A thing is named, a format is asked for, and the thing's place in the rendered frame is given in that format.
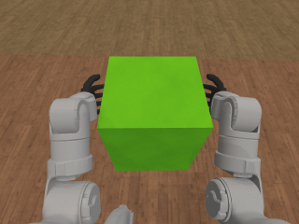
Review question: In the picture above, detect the robot left thigh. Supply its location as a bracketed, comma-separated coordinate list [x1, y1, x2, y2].
[104, 207, 134, 224]

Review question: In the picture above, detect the robot left hand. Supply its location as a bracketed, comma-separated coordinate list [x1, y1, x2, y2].
[80, 74, 105, 115]

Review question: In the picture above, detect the robot right forearm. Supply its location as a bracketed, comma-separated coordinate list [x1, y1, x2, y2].
[210, 91, 264, 211]

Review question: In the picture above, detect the robot right hand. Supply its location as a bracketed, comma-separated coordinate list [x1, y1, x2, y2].
[203, 74, 227, 115]

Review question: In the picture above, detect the robot left upper arm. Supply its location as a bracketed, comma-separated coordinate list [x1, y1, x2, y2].
[28, 180, 101, 224]

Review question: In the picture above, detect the robot right upper arm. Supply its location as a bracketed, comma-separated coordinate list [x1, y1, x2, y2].
[205, 177, 291, 224]

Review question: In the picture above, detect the robot left shin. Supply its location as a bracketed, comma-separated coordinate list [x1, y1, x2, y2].
[119, 204, 128, 209]

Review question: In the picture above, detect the carton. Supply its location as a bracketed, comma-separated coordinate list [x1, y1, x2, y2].
[97, 56, 214, 171]

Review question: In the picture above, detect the robot left forearm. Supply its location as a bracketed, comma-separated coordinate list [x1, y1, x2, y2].
[42, 91, 98, 217]

